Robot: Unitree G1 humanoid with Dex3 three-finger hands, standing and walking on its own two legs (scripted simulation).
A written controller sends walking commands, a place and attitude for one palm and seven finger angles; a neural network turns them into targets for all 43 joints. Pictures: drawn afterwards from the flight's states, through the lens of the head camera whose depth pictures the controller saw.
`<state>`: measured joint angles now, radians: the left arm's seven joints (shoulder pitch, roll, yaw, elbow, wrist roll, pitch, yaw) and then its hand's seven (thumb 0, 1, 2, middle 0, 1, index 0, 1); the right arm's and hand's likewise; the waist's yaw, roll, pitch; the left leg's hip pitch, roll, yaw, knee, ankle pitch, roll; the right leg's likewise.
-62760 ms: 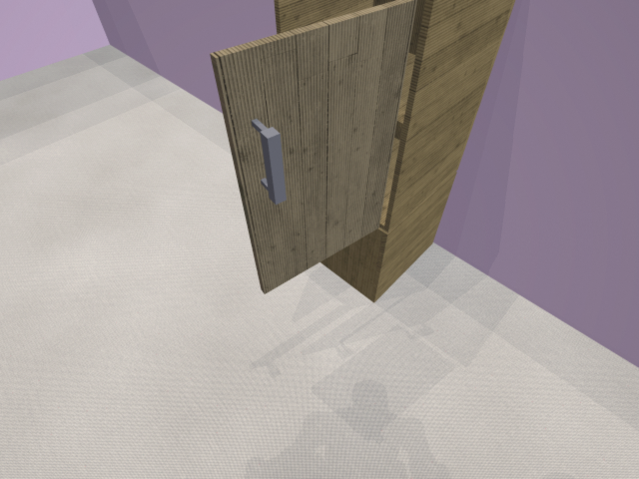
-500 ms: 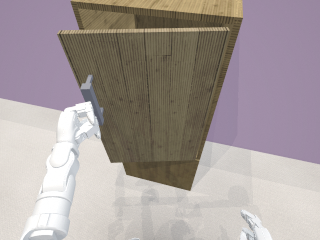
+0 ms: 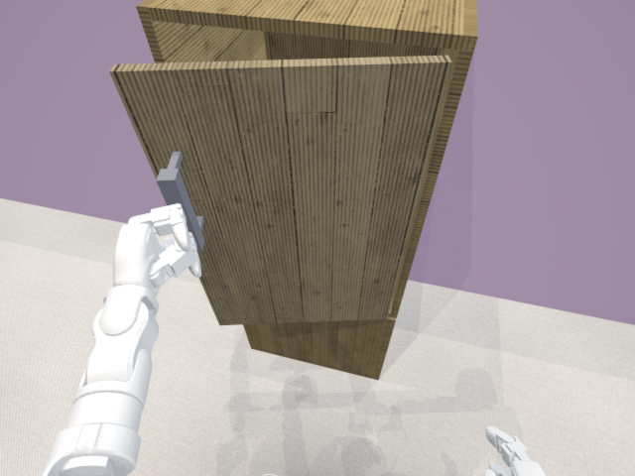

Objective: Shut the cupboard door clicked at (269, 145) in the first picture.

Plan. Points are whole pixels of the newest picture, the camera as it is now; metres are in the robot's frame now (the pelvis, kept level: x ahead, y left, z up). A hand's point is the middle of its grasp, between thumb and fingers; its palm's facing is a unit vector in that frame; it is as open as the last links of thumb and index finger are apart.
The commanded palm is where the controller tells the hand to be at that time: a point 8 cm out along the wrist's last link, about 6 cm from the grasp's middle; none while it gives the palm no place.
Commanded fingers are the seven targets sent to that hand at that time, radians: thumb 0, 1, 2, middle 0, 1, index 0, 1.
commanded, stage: push the door shut along its arc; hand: left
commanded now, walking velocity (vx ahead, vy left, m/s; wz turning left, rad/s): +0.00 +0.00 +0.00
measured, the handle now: (186, 203) +0.45 +0.21 +0.10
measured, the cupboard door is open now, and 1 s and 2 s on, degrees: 17 0 0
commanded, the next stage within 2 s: pull the fist back off the door in 1.18 s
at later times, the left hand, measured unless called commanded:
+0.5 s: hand (191, 225) +0.41 +0.19 +0.10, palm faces -0.02 -1.00 -0.03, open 3.1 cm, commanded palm +0.40 +0.23 +0.10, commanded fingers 0.00 0.90 0.90 -1.30 -1.50 -1.30 -1.50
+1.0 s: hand (207, 193) +0.47 +0.18 +0.10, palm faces -0.14 -0.99 -0.02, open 3.5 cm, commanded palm +0.48 +0.21 +0.10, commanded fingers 0.00 0.90 0.90 -1.30 -1.50 -1.30 -1.50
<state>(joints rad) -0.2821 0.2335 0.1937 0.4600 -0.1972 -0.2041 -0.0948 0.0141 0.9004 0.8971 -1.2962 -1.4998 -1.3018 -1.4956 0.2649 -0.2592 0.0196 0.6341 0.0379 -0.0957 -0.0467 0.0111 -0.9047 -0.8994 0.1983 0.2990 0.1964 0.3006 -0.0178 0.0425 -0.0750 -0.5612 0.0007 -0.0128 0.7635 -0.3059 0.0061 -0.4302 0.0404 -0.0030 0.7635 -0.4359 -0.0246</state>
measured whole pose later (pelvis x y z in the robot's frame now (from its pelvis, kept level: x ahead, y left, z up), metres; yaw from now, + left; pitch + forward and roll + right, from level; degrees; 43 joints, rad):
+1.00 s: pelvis -0.02 +0.02 -0.02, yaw +1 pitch +15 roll -3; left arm -0.96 0.46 0.21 1.17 -0.17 -0.28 -0.33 0.01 1.05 1.05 -1.29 -1.50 -1.30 -1.50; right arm 0.38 -0.29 0.02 0.72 0.02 -0.11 -0.04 0.01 -0.90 -0.90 0.20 0.30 0.20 0.30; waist -0.12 0.04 -0.08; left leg -0.85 -0.01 -0.05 0.92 -0.32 0.02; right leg -0.70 0.04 -0.04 0.89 -0.45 -0.01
